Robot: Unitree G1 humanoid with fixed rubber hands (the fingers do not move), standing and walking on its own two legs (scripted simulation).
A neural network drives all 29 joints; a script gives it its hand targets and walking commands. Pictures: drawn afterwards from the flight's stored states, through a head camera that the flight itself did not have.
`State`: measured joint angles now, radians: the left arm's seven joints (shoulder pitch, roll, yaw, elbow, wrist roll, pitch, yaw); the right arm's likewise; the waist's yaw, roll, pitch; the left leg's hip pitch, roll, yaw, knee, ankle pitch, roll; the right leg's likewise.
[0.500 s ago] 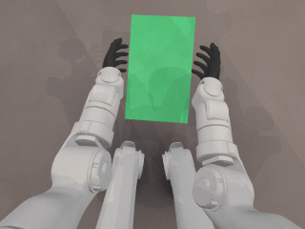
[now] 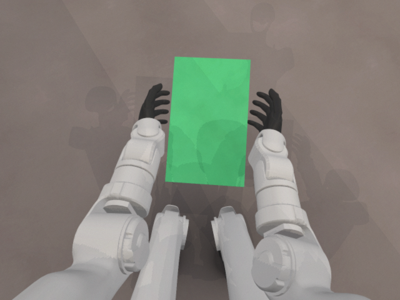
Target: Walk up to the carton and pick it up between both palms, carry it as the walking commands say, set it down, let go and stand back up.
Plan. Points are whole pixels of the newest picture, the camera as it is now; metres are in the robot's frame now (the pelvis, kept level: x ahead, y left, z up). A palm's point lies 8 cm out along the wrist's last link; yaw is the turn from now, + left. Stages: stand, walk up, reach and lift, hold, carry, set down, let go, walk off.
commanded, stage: reach and lift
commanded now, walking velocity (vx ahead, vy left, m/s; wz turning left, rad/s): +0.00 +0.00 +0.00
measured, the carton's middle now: (209, 127) +0.48 -0.02 -0.15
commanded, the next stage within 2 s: none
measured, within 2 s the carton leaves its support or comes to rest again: neither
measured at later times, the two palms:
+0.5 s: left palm (145, 114) +0.44 +0.11 +0.01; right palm (288, 126) +0.42 -0.13 +0.03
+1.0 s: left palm (137, 106) +0.42 +0.10 +0.08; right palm (315, 118) +0.40 -0.14 +0.10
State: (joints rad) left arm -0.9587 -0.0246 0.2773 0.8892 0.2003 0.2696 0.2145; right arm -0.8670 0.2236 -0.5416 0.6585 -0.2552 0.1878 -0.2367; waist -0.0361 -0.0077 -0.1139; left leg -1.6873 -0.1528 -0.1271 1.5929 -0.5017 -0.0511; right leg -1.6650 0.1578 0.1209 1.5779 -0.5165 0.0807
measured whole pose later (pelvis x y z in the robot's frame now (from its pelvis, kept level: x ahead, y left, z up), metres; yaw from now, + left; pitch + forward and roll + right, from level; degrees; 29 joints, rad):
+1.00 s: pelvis +0.04 -0.01 +0.14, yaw +0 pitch +22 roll +0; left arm -0.64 -0.13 0.29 0.79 0.26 0.21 0.17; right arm -0.57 0.26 -0.45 0.64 -0.26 0.14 -0.21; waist -0.03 -0.02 -0.10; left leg -1.03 -0.11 -0.16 1.02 -0.37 -0.03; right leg -1.03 0.13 0.17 1.02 -0.38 0.04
